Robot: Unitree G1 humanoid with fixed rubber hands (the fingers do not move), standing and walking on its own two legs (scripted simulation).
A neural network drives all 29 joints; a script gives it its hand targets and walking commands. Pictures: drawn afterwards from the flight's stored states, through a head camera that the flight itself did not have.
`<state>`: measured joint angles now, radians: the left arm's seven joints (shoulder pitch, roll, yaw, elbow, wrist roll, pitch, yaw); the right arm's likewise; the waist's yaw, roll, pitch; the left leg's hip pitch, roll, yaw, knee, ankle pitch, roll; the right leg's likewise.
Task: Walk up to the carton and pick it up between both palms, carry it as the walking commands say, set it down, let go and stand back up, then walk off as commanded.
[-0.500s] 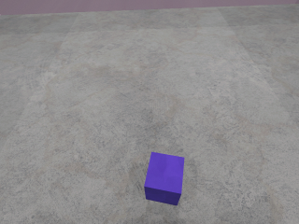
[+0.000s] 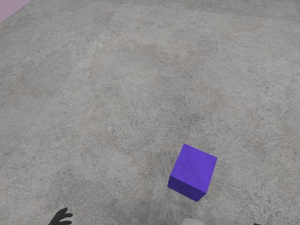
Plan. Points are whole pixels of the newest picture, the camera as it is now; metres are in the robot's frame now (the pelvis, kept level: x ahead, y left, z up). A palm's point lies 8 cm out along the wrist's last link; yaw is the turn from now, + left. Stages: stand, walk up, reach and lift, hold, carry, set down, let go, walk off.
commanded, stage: walk off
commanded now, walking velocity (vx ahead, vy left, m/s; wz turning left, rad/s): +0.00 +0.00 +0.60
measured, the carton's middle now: (190, 173) +0.43 -0.22 -0.64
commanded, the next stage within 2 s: none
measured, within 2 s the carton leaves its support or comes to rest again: neither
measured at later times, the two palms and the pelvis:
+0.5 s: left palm out of the picture -0.01 +0.31 -0.14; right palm (228, 197) +0.20 -0.21 -0.11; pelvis +0.01 +0.02 -0.01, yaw +18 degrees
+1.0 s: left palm out of the picture +0.00 +0.28 -0.09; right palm (228, 202) +0.19 -0.22 -0.14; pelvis +0.00 -0.01 +0.00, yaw +29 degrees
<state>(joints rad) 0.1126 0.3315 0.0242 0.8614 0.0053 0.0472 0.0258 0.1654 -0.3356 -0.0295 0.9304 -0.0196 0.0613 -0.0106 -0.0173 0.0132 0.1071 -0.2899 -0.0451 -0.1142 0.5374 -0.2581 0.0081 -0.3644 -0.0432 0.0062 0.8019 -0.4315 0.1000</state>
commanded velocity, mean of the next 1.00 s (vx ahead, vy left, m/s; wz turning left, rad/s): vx -0.09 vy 0.00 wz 0.38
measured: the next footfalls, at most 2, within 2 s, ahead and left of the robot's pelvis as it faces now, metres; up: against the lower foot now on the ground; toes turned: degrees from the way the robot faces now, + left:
right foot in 0.06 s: +0.03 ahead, -0.14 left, +0.00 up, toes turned +1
left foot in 0.42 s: +0.01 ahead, +0.12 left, +0.00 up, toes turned +21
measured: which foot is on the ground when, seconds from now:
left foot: down 0.00-0.06, up 0.08-0.40, down 0.42-0.90, up 0.92-1.00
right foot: up 0.00-0.04, down 0.06-0.42, up 0.44-0.86, down 0.88-1.00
